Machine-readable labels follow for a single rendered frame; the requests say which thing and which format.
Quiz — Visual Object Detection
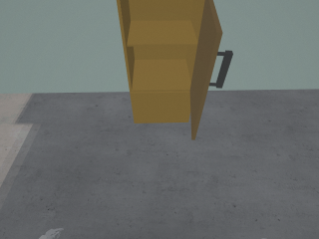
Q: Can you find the cupboard door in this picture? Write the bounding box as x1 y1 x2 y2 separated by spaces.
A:
189 0 223 140

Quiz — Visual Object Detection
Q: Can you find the robot left hand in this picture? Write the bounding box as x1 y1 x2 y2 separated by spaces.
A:
39 228 65 239

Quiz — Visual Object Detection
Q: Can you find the handle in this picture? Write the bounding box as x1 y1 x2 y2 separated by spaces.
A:
209 50 233 89

